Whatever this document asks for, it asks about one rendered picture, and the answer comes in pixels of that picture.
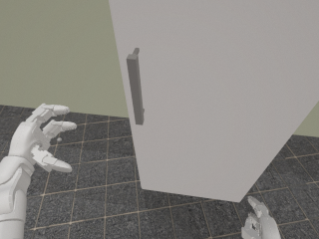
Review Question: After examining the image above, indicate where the robot left hand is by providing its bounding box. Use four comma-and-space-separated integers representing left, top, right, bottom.
8, 104, 77, 172

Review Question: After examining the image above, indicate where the robot left forearm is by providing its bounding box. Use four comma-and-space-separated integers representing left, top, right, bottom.
0, 155, 35, 239

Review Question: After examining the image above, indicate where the fridge door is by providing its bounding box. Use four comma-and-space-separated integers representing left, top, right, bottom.
110, 0, 319, 203

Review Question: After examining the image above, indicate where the handle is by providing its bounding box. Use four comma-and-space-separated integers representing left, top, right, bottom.
126, 48, 145, 125

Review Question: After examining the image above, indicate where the robot right hand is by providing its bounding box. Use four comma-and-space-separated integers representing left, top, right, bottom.
241, 195, 281, 239

